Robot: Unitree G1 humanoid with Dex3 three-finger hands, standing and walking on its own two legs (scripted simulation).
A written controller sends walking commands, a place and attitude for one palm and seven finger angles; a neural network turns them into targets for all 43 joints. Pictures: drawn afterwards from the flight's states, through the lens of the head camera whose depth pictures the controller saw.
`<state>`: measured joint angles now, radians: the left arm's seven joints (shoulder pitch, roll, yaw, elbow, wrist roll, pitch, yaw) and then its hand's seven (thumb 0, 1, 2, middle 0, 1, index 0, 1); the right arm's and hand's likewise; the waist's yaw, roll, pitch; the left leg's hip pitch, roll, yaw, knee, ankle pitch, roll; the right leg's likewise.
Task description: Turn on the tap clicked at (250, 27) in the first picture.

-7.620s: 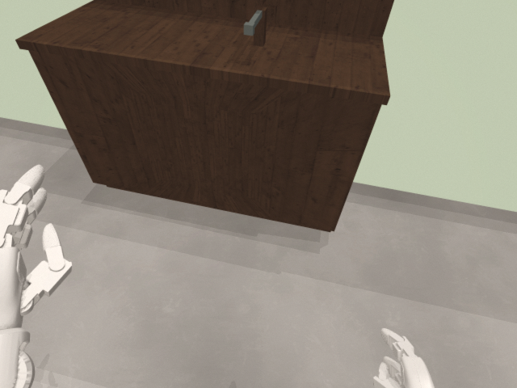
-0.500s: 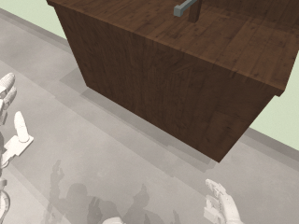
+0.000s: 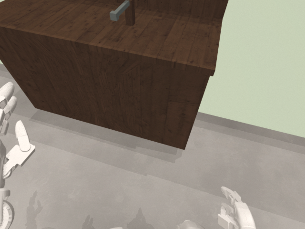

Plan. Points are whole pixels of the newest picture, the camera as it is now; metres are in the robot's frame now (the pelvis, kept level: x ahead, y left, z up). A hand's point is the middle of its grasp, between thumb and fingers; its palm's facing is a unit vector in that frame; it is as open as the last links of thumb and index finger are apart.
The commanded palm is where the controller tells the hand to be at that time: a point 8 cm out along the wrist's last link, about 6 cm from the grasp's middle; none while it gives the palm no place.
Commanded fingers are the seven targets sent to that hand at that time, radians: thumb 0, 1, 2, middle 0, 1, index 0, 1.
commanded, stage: turn to face it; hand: left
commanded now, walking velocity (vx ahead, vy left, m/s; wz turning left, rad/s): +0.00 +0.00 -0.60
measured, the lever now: (114, 15) +0.84 +0.24 +0.13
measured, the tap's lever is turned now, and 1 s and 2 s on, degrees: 0 0 0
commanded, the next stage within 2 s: take the last steps up to it in 0.84 s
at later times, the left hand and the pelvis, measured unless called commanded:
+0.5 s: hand (99, 150) +0.22 +0.13 +0.18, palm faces +0.14 -0.88 -0.45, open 7.4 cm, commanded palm +0.18 +0.18 +0.18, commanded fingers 0.00 0.90 0.90 -0.20 -0.30 -0.20 -0.30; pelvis -0.05 -0.04 +0.00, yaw -17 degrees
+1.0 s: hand (149, 186) +0.17 +0.03 +0.18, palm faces -0.09 -0.86 -0.50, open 7.4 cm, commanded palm +0.14 +0.10 +0.18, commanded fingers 0.00 0.90 0.90 -0.20 -0.30 -0.20 -0.30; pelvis -0.13 -0.07 +0.00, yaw -29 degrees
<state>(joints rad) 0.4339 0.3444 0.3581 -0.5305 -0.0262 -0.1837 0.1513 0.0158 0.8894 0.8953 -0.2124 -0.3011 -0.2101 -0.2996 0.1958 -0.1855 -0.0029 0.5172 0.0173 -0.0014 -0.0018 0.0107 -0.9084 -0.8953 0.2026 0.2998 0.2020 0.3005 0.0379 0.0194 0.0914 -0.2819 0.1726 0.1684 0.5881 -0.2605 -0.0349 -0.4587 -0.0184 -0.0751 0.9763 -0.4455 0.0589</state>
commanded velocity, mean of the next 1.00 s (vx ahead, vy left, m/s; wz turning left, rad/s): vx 0.02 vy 0.01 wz -0.40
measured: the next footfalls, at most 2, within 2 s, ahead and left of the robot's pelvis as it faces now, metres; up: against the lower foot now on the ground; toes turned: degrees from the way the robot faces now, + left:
right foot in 0.12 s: +0.02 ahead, -0.15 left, +0.00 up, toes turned -11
left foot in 0.48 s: +0.03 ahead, +0.08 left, +0.00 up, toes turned -11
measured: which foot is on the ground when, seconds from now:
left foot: down 0.00-0.12, up 0.14-0.46, down 0.48-0.74, up 0.76-1.00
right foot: up 0.00-0.10, down 0.12-0.48, up 0.50-0.72, down 0.74-1.00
